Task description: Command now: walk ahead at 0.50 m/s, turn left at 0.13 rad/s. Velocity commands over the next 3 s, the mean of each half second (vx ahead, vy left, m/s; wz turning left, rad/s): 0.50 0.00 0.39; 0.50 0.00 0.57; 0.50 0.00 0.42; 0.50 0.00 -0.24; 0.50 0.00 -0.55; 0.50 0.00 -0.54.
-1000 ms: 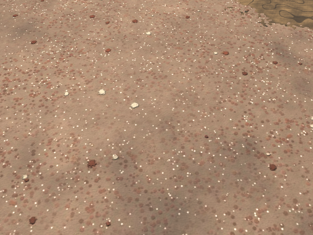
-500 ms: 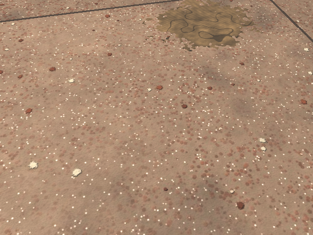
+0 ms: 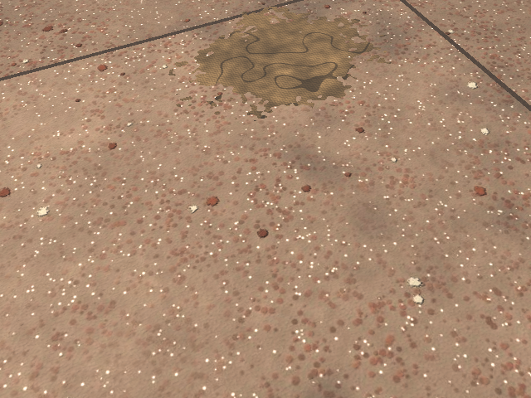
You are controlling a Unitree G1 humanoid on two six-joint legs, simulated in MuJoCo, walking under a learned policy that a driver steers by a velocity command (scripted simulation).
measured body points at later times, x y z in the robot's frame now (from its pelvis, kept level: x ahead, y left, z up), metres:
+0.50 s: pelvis +0.28 +0.08 -0.01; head +0.32 +0.09 +0.43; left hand +0.29 +0.37 -0.13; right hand +0.49 -0.15 -0.11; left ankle +0.33 +0.16 -0.74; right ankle +0.16 -0.10 -0.63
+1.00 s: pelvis +0.56 +0.12 +0.00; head +0.59 +0.12 +0.44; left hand +0.56 +0.43 -0.09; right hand +0.79 -0.07 -0.12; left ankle +0.41 +0.17 -0.65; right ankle +0.66 +0.05 -0.74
